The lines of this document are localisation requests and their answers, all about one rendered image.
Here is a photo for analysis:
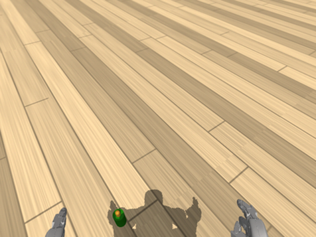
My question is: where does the right robot hand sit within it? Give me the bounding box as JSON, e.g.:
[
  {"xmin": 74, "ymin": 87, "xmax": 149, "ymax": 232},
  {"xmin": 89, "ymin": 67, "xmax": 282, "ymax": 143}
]
[{"xmin": 231, "ymin": 199, "xmax": 268, "ymax": 237}]

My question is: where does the left robot hand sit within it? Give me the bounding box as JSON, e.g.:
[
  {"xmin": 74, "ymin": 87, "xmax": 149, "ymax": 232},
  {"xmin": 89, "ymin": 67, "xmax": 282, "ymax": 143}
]
[{"xmin": 45, "ymin": 207, "xmax": 67, "ymax": 237}]

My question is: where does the bottle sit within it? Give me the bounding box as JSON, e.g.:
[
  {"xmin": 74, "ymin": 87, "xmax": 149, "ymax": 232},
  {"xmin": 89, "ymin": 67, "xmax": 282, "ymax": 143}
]
[{"xmin": 113, "ymin": 209, "xmax": 126, "ymax": 227}]

